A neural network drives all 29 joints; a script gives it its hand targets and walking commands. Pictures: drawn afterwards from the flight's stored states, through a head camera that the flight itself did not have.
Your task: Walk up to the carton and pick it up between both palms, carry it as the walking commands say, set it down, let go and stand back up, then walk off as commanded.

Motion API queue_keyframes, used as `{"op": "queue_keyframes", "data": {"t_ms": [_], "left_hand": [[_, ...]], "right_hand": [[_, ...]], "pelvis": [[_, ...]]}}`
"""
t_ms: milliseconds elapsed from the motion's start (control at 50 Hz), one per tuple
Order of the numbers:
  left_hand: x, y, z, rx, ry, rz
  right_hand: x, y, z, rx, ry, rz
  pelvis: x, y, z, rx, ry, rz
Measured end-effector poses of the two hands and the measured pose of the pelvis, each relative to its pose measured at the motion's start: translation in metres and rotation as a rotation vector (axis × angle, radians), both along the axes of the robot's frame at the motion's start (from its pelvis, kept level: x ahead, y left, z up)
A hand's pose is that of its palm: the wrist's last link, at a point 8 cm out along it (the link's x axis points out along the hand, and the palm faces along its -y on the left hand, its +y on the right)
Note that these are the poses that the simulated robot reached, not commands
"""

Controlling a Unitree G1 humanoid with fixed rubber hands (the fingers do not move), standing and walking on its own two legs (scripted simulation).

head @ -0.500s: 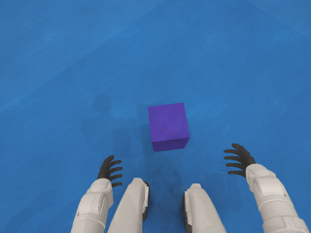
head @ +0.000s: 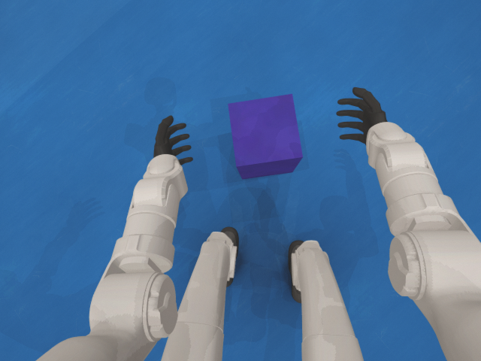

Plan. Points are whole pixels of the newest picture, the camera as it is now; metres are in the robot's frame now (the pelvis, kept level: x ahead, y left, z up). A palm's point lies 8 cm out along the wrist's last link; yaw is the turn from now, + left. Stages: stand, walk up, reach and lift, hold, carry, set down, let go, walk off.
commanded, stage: reach and lift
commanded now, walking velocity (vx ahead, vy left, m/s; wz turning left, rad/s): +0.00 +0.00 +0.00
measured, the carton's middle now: (264, 142) +0.55 +0.02 -0.54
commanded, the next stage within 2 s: none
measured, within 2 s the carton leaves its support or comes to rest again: neither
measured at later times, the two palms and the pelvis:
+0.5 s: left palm (173, 107) +0.50 +0.19 -0.15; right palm (355, 80) +0.57 -0.15 -0.15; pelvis +0.07 +0.00 +0.01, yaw +0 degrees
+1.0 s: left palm (194, 138) +0.47 +0.18 -0.27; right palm (341, 119) +0.53 -0.16 -0.28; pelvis +0.00 -0.01 -0.11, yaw +2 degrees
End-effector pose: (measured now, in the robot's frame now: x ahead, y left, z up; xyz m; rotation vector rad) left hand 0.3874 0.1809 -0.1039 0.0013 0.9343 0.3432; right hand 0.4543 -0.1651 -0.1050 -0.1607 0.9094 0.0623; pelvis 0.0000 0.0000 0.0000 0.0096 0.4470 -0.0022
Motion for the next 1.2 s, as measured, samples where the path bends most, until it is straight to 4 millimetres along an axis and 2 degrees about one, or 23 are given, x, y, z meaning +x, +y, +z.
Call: {"op": "queue_keyframes", "data": {"t_ms": [180, 300, 440, 500, 620, 680, 760, 820, 940, 1020, 1080, 1160, 1200], "left_hand": [[0.064, 0.007, -0.017, 0.026, -0.123, -0.025], [0.09, 0.005, -0.032, 0.009, -0.178, -0.035], [0.11, 0.01, -0.04, 0.022, -0.232, -0.037], [0.113, 0.012, -0.043, 0.012, -0.25, -0.032], [0.111, 0.02, -0.053, 0.024, -0.243, -0.039], [0.109, 0.021, -0.066, 0.013, -0.23, -0.027], [0.115, 0.02, -0.083, 0.012, -0.238, -0.015], [0.117, 0.014, -0.096, 0.016, -0.265, -0.026], [0.097, -0.001, -0.14, 0.004, -0.244, -0.039], [0.085, -0.002, -0.173, 0.007, -0.215, -0.034], [0.084, 0.0, -0.198, 0.016, -0.205, -0.033], [0.094, 0.002, -0.235, 0.013, -0.241, -0.04], [0.098, 0.001, -0.257, 0.001, -0.23, -0.041]], "right_hand": [[0.061, -0.007, -0.017, -0.018, -0.118, -0.007], [0.092, -0.001, -0.028, 0.022, -0.193, -0.024], [0.112, 0.014, -0.041, 0.058, -0.239, -0.014], [0.112, 0.017, -0.047, 0.062, -0.242, -0.012], [0.108, 0.016, -0.063, 0.061, -0.217, -0.007], [0.109, 0.017, -0.074, 0.067, -0.206, -0.011], [0.119, 0.019, -0.083, 0.067, -0.239, -0.014], [0.12, 0.019, -0.093, 0.057, -0.272, -0.015], [0.091, 0.012, -0.145, 0.054, -0.23, -0.044], [0.078, 0.008, -0.181, 0.07, -0.215, -0.078], [0.079, 0.008, -0.205, 0.076, -0.227, -0.081], [0.09, 0.014, -0.232, 0.066, -0.279, -0.07], [0.092, 0.019, -0.249, 0.054, -0.264, -0.056]], "pelvis": [[0.037, -0.002, 0.0, 0.004, 0.191, -0.008], [0.058, -0.002, 0.001, 0.009, 0.321, -0.013], [0.068, -0.002, 0.003, 0.007, 0.426, -0.009], [0.068, -0.003, 0.009, 0.007, 0.465, -0.006], [0.061, -0.004, 0.011, 0.012, 0.414, -0.004], [0.058, -0.004, -0.004, 0.01, 0.426, -0.003], [0.054, -0.003, -0.039, -0.001, 0.48, -0.001], [0.045, -0.004, -0.057, -0.002, 0.508, 0.011], [0.017, -0.007, -0.091, 0.016, 0.493, 0.009], [-0.008, -0.008, -0.118, 0.028, 0.433, 0.006], [-0.026, -0.009, -0.14, 0.037, 0.345, 0.0], [-0.051, -0.011, -0.163, 0.051, 0.154, -0.005], [-0.055, -0.011, -0.181, 0.047, 0.16, 0.001]]}}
